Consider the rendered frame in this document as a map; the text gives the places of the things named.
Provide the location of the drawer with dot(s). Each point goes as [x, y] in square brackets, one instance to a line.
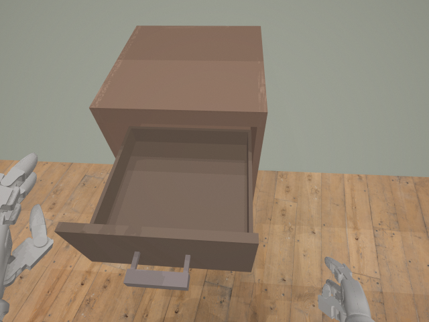
[172, 192]

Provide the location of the robot left hand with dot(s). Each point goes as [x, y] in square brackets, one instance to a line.
[14, 187]

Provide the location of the robot right hand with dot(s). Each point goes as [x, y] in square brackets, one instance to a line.
[347, 299]

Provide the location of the handle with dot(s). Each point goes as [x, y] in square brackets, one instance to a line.
[157, 279]

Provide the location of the cabinet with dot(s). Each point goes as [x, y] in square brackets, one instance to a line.
[191, 76]

